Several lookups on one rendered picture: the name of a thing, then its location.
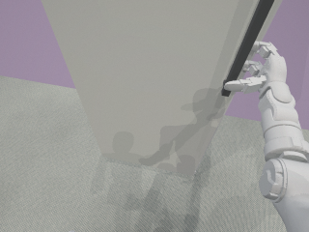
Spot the robot right hand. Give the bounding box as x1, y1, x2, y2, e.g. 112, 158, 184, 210
224, 41, 287, 94

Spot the handle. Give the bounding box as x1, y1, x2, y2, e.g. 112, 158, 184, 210
221, 0, 274, 97

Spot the fridge door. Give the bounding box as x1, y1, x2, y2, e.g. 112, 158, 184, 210
41, 0, 280, 176

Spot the robot right upper arm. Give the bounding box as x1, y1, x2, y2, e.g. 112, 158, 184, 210
259, 158, 309, 232

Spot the robot right forearm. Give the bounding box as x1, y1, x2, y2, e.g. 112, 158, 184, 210
258, 81, 309, 163

